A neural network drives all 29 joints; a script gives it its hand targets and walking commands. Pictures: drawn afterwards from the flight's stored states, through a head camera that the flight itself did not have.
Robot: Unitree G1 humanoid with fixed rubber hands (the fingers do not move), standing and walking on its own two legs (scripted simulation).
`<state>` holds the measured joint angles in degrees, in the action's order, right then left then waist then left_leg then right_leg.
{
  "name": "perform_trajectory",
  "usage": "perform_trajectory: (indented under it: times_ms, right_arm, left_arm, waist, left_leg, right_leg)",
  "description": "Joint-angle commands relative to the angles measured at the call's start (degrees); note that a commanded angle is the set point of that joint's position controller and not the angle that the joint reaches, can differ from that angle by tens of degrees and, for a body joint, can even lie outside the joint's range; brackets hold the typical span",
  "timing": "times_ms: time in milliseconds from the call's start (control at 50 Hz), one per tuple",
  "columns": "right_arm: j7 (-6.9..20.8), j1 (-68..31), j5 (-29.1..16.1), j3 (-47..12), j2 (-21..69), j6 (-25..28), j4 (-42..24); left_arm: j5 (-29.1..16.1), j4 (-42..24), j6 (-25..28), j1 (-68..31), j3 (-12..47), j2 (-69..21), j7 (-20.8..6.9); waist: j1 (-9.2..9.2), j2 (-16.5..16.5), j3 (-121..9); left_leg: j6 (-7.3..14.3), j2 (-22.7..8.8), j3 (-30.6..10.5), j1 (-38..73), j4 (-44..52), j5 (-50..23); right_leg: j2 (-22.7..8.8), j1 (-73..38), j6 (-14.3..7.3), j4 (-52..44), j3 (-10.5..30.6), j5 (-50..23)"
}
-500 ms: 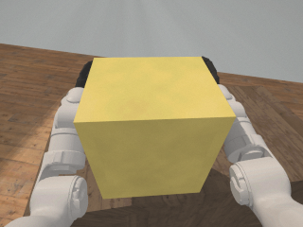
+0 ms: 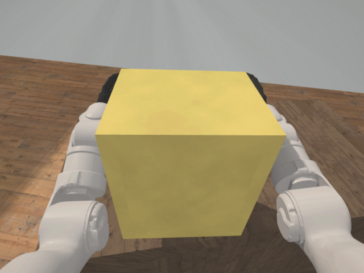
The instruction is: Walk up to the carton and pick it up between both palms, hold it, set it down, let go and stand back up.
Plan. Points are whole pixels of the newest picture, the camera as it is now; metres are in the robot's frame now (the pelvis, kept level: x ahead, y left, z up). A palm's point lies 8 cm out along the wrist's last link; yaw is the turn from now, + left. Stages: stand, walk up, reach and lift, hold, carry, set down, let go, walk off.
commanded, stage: set down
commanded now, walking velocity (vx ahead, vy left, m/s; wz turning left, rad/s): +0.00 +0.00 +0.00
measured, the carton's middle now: (183, 155) +0.31 +0.00 +0.16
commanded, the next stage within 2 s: none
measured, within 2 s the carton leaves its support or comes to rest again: neither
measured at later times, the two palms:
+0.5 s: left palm (110, 118) +0.41 +0.17 +0.17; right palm (250, 121) +0.41 -0.15 +0.17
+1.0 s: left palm (110, 128) +0.40 +0.17 +0.15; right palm (246, 132) +0.41 -0.15 +0.14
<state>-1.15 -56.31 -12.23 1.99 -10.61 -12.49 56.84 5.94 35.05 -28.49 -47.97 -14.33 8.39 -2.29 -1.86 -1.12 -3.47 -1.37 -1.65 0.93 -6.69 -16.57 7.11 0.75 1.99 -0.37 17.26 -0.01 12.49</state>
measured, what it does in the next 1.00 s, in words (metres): stands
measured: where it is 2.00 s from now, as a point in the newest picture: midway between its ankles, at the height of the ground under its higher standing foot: outside the picture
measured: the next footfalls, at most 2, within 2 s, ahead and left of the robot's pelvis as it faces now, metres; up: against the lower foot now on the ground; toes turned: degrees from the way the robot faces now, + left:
none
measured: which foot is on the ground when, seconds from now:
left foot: down 0.00-1.00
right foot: down 0.00-1.00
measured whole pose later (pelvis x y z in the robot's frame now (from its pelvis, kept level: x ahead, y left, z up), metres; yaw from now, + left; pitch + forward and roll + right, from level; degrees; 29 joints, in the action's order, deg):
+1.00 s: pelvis +0.00 +0.00 +0.00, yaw +0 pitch +1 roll +0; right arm 4.0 -48.4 -0.3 9.0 -8.2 -3.7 56.3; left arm 6.6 40.7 -17.3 -44.9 -12.6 6.8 -1.5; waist 0.0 -1.4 -2.4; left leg -1.2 -1.6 1.2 -11.2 -15.9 5.7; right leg 0.7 6.9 -0.2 17.2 0.2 11.3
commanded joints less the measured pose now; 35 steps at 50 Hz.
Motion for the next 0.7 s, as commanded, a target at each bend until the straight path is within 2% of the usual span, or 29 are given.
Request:
perform_trajectory:
  times_ms: [0, 20, 40, 60, 80, 100, 140, 160, 180, 220, 240, 260, 280, 320, 400, 420, 440, 460, 480, 520, 540, 600, 640, 660, 680]
  right_arm:
    - [2.34, -37.34, 0.12, -7.73, 34.33, 2.44, -13.18]
    - [2.58, -36.95, 0.95, -6.8, 34.25, 1.93, -10.86]
    - [2.75, -36.86, 1.7, -5.54, 33.62, 1.91, -10.17]
    - [2.74, -37.92, 2.06, -5.58, 34.02, 2.63, -11.93]
    - [2.75, -38.73, 1.79, -6.82, 35.04, 2.93, -13.14]
    - [2.87, -37.84, 2.36, -6.37, 35.25, 3.1, -12.32]
    - [3.21, -36.26, 3.1, -4.96, 34.1, 3.09, -9.93]
    - [3.12, -35.26, 3.9, -3.36, 33.13, 3.08, -9.03]
    - [3.22, -35.89, 3.7, -3.45, 32.72, 3.8, -10.22]
    - [3.64, -35.62, 4.11, -2.83, 33.09, 4.54, -10.06]
    - [3.88, -35.67, 4.55, -2.81, 33.39, 5.06, -10.29]
    - [4.24, -34.82, 4.87, -2.79, 33.77, 5.12, -9.05]
    - [4.3, -34.9, 5.22, -2.83, 33.78, 5.4, -9.02]
    - [4.3, -35.42, 5.57, -3.32, 34.29, 5.77, -10.16]
    - [4.32, -35.44, 5.28, -4.09, 34.55, 6.4, -11.42]
    - [4.16, -35.56, 5.47, -4.55, 34.45, 6.52, -12.5]
    - [4.08, -35.15, 5.97, -3.75, 34.03, 6.45, -10.97]
    - [4.01, -35.27, 6.51, -3.31, 33.85, 6.56, -11.98]
    - [3.94, -33.9, 6.72, -3.34, 33.84, 6.64, -11.01]
    - [3.9, -32.32, 6.73, -2.52, 33.21, 6.39, -9.53]
    - [4.04, -33.8, 6.54, -2.75, 34.03, 6.89, -11.57]
    - [4.64, -33.44, 6.49, -3.99, 34.51, 8.22, -13.92]
    - [4.67, -31.02, 7.43, -3.52, 33.48, 7.79, -10.7]
    - [4.61, -31.43, 7.88, -2.56, 33.05, 8.07, -11.0]
    - [4.78, -31.31, 8.06, -2.68, 33.54, 8.43, -11.6]
  left_arm:
    - [-3.96, -12.03, 5.09, -43.24, 15.55, -32.39, -2.86]
    - [-2.94, -8.85, 5.06, -42.7, 13.45, -31.15, -3.01]
    - [-2.49, -8.73, 5.15, -43.16, 12.93, -30.74, -3.07]
    - [-3.1, -8.7, 5.54, -43.32, 13.02, -31.23, -3.1]
    - [-3.81, -10.98, 6.15, -45.1, 14.19, -31.92, -2.82]
    - [-3.69, -9.5, 6.47, -44.01, 14.29, -32.13, -2.53]
    - [-2.93, -7.74, 6.68, -42.38, 13.18, -31.84, -2.34]
    - [-2.47, -6.99, 6.75, -42.2, 13.19, -31.31, -2.48]
    - [-2.79, -9.2, 7.04, -42.9, 14.07, -32.23, -2.17]
    - [-2.55, -8.68, 7.54, -42.13, 14.12, -32.68, -1.77]
    - [-3.58, -10.27, 8.17, -43.24, 15.59, -33.98, -1.51]
    - [-3.23, -8.97, 8.53, -42.65, 15.02, -33.96, -1.31]
    - [-3.42, -8.54, 8.82, -42.7, 15.31, -34.06, -1.3]
    - [-3.82, -8.79, 9.4, -43.61, 15.14, -33.81, -1.24]
    - [-2.98, -6.82, 9.83, -40.85, 14.27, -33.5, -1.11]
    - [-3.28, -7.52, 9.86, -41.03, 14.38, -33.78, -1.22]
    - [-2.92, -5.38, 9.75, -39.93, 13.59, -33.57, -1.37]
    - [-3.17, -6.7, 9.97, -40.55, 13.8, -33.4, -1.43]
    - [-3.09, -7.57, 10.08, -40.04, 14.07, -33.31, -1.49]
    - [-1.86, -6.35, 9.96, -39.15, 13.34, -32.75, -1.58]
    - [-2.9, -8.52, 10.5, -40.92, 13.99, -34.24, -1.42]
    - [-3.38, -9.97, 11.7, -40.77, 15.83, -35.03, -0.48]
    - [-1.54, -5.77, 11.27, -37.0, 12.7, -32.75, -0.85]
    - [-1.93, -7.82, 11.65, -38.7, 13.37, -33.12, -0.77]
    - [-1.43, -6.25, 11.6, -36.97, 12.96, -33.49, -1.01]
  waist:
    - [0.17, 1.78, -26.32]
    - [0.34, 0.46, -22.27]
    - [0.29, 0.43, -20.55]
    - [0.34, -0.16, -23.5]
    - [0.8, 0.57, -27.25]
    - [0.46, 0.47, -25.91]
    - [0.62, 0.91, -23.1]
    - [-0.08, 1.11, -21.48]
    - [0.39, 2.73, -24.69]
    - [0.54, 2.77, -25.2]
    - [-0.23, 2.92, -26.74]
    - [0.42, 3.14, -25.41]
    - [0.0, 2.81, -26.3]
    - [0.51, 2.33, -27.59]
    - [1.66, 1.64, -27.11]
    - [1.31, 0.76, -28.64]
    - [1.07, 0.79, -26.78]
    - [0.78, 0.24, -28.98]
    - [0.61, 1.29, -28.34]
    - [0.54, 2.71, -25.22]
    - [0.88, 2.21, -28.55]
    - [1.27, 2.42, -32.21]
    - [1.92, 0.96, -26.59]
    - [1.37, 1.18, -28.49]
    - [1.63, 1.11, -26.57]
  left_leg:
    - [0.31, 3.26, 0.39, 16.86, -2.09, -17.11]
    - [0.74, 3.35, 0.38, 15.23, -1.56, -14.28]
    - [0.92, 3.3, 0.59, 14.39, -0.79, -12.67]
    - [1.19, 3.3, 0.64, 14.64, -0.8, -13.12]
    - [0.88, 3.35, 0.78, 15.83, -1.12, -14.57]
    - [0.67, 3.22, 0.52, 15.7, -1.39, -14.82]
    - [0.64, 3.01, 0.64, 15.84, -1.05, -13.22]
    - [0.58, 2.92, 0.8, 15.52, -0.78, -12.49]
    - [0.05, 2.71, 0.72, 16.83, -1.25, -15.08]
    - [-0.21, 2.64, 0.81, 17.21, -1.74, -15.01]
    - [-0.88, 2.48, 0.5, 17.82, -2.29, -17.44]
    - [-0.91, 2.54, 0.38, 17.64, -2.42, -17.24]
    - [-0.77, 2.62, 0.49, 18.03, -2.72, -18.06]
    - [-0.47, 2.89, 0.57, 16.85, -2.32, -16.08]
    - [-0.22, 2.95, 0.47, 14.84, -2.63, -18.39]
    - [-0.04, 2.95, 0.58, 15.52, -2.42, -17.83]
    - [0.2, 2.83, 0.51, 14.24, -2.29, -16.81]
    - [0.11, 2.83, 0.5, 14.94, -2.24, -16.31]
    - [-0.23, 2.87, 0.53, 15.11, -2.48, -17.6]
    - [-0.33, 2.93, 0.63, 13.79, -2.04, -15.9]
    - [-0.39, 2.79, 0.69, 14.72, -2.01, -15.86]
    - [-1.18, 2.55, 0.46, 17.91, -3.31, -21.67]
    - [-0.23, 2.74, 0.88, 14.69, -2.49, -18.85]
    - [-0.4, 2.61, 1.15, 14.37, -1.9, -17.64]
    - [-0.13, 2.69, 1.16, 14.01, -1.93, -17.29]
  right_leg:
    - [1.79, 2.12, 6.06, -1.34, -2.35, -28.28]
    - [1.71, 3.72, 6.04, -1.94, -2.15, -24.98]
    - [1.46, 4.43, 6.05, -2.31, -2.15, -23.54]
    - [1.37, 3.4, 6.2, -2.1, -2.07, -24.51]
    - [1.5, 2.07, 6.03, -1.55, -2.04, -26.17]
    - [1.64, 3.44, 6.14, -1.34, -2.16, -26.45]
    - [1.52, 5.32, 5.7, -2.27, -2.48, -22.97]
    - [1.27, 5.99, 5.67, -2.65, -2.38, -21.42]
    - [1.51, 5.5, 5.13, -2.22, -2.64, -22.48]
    - [1.69, 7.09, 5.1, -2.6, -2.91, -20.88]
    - [2.01, 7.37, 5.05, -2.28, -3.16, -23.17]
    - [1.76, 8.1, 5.07, -2.38, -3.1, -22.64]
    - [1.78, 7.41, 5.14, -2.05, -2.92, -24.4]
    - [1.58, 5.93, 5.63, -1.72, -2.77, -25.02]
    - [1.53, 4.66, 5.76, -0.63, -2.81, -29.41]
    - [1.57, 3.56, 5.99, -0.47, -2.64, -30.15]
    - [1.48, 4.53, 5.88, -0.58, -2.47, -29.95]
    - [1.59, 4.09, 6.02, -0.32, -2.82, -29.25]
    - [1.34, 4.09, 5.88, -0.2, -2.63, -31.23]
    - [1.08, 4.5, 5.52, -0.71, -2.3, -28.72]
    - [1.41, 4.6, 5.46, -0.73, -2.84, -27.49]
    - [2.02, 3.94, 5.28, -0.13, -3.41, -31.44]
    - [1.45, 4.1, 5.72, -0.65, -2.67, -30.32]
    - [1.37, 4.39, 5.82, -0.5, -2.77, -29.29]
    - [1.29, 4.1, 5.66, -0.68, -2.58, -28.96]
